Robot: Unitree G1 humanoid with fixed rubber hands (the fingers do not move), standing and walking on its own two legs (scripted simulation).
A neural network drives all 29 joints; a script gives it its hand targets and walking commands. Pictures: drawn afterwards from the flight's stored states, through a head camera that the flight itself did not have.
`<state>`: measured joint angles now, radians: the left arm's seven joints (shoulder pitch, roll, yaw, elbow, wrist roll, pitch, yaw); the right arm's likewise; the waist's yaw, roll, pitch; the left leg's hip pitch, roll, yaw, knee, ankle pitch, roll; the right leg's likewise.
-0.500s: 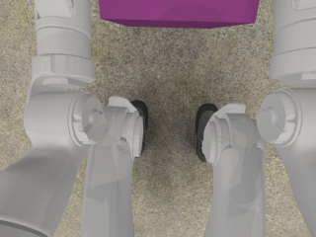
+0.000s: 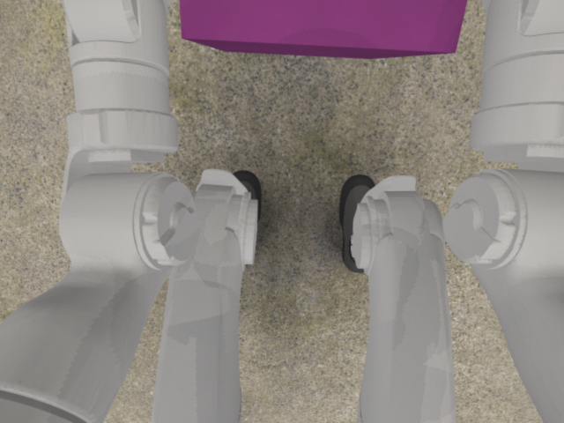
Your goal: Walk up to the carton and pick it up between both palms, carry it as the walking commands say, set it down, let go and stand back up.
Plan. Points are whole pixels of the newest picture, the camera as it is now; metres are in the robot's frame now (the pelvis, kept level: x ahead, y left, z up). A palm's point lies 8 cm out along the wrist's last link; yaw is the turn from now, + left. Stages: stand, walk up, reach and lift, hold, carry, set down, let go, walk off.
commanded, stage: reach and lift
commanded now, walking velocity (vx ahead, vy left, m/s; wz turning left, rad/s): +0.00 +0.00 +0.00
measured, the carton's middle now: out of the picture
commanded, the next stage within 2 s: none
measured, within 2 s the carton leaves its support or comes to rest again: neither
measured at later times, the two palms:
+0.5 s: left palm out of the picture +0.54 +0.16 -0.06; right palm out of the picture +0.56 -0.14 -0.06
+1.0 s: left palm out of the picture +0.52 +0.15 +0.02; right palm out of the picture +0.54 -0.15 +0.01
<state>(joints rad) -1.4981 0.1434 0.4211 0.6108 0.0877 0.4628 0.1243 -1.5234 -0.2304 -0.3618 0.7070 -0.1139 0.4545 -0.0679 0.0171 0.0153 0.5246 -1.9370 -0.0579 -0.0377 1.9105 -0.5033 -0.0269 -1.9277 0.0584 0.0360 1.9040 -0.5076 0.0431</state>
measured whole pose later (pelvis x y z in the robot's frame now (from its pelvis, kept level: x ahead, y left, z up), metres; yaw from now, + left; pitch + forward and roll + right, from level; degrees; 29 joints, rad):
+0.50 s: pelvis -0.01 +0.00 +0.05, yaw +0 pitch +27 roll +0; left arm -1.40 0.11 0.47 0.50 0.12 0.50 0.08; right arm -1.43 -0.16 -0.36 0.61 -0.14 0.49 -0.08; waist 0.02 0.00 0.52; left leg -1.75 -0.06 -0.04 1.75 -0.47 -0.03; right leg -1.74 0.06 0.04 1.75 -0.47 0.03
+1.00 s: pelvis -0.01 +0.00 +0.10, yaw +0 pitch +22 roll +0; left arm -1.31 0.05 0.44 0.49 0.13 0.49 0.10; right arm -1.33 -0.16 -0.37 0.59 -0.13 0.49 -0.05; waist 0.02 0.02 0.52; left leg -1.52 -0.05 -0.04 1.57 -0.43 -0.02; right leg -1.52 0.05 0.05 1.57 -0.43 0.03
